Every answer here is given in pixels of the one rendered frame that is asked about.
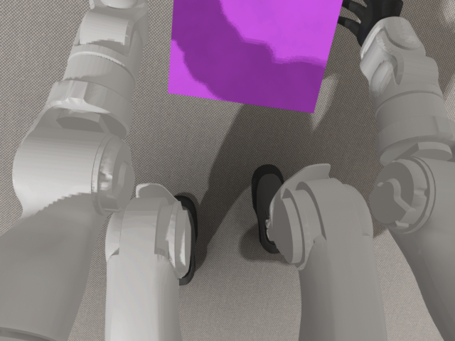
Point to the left robot forearm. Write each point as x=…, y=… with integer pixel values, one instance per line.
x=102, y=72

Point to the right robot forearm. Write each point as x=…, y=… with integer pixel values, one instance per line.
x=407, y=101

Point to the robot left foot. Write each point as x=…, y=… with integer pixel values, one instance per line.
x=187, y=204

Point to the robot right foot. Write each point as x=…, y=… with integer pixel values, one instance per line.
x=266, y=181

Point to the right robot hand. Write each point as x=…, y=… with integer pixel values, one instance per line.
x=369, y=16

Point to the right robot upper arm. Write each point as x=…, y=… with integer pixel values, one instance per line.
x=414, y=198

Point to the left robot upper arm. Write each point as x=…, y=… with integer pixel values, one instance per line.
x=68, y=181

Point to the carton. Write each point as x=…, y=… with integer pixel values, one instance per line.
x=269, y=53

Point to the robot foot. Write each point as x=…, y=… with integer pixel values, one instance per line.
x=266, y=181
x=187, y=204

